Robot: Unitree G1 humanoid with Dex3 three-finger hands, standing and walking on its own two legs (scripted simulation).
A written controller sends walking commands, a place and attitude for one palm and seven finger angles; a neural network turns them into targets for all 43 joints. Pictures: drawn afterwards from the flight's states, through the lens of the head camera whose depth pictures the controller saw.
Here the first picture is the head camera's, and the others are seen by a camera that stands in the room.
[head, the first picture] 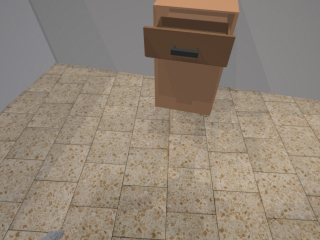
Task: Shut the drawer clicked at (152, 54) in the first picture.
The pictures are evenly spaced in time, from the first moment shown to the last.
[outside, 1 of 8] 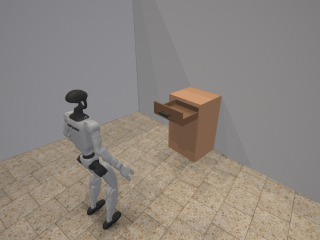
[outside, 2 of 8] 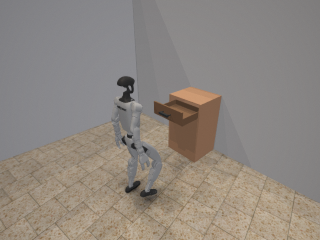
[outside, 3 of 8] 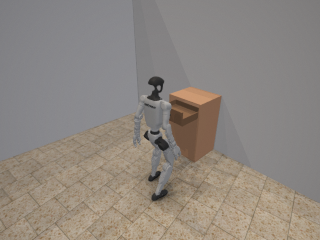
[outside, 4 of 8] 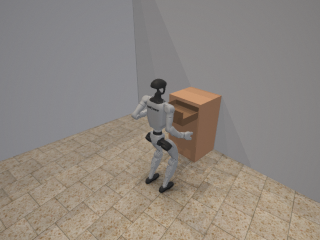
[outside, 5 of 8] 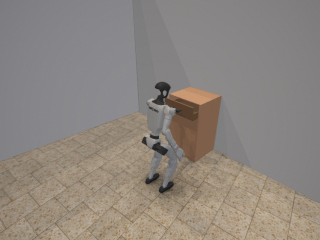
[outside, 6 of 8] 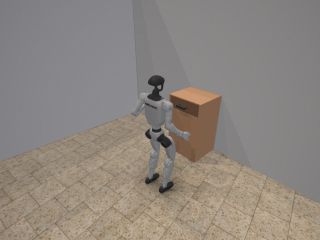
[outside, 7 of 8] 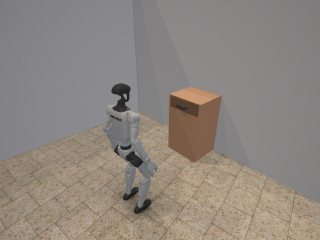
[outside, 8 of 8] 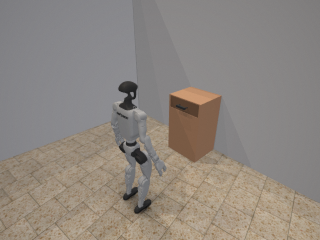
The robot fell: no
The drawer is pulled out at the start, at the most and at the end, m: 0.30 0.30 0.00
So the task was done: yes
